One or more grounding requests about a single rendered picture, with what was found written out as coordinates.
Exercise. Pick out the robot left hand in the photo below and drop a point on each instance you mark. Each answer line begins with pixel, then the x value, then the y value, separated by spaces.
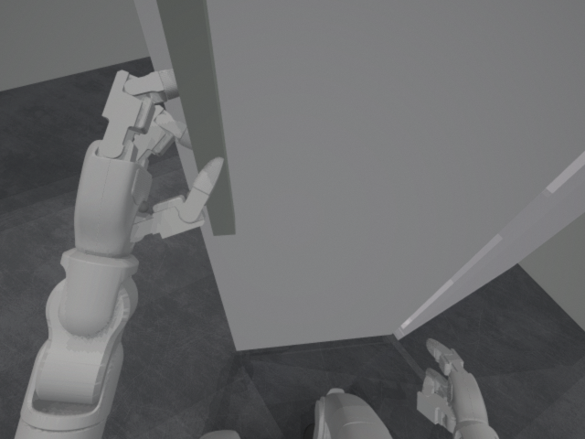
pixel 114 180

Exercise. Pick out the handle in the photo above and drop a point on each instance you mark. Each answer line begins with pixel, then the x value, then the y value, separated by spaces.
pixel 188 38

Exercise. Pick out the robot right forearm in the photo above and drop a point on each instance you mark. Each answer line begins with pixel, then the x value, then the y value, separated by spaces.
pixel 473 430

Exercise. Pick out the fridge door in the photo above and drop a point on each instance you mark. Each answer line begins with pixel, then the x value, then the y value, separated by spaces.
pixel 374 147

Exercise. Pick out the right robot thigh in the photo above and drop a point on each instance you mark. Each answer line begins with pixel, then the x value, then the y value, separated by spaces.
pixel 346 416

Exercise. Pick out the robot right hand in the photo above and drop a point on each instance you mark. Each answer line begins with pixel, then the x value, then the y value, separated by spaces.
pixel 459 398

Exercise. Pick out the robot left forearm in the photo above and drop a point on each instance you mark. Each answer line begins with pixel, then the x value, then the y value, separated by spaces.
pixel 76 371

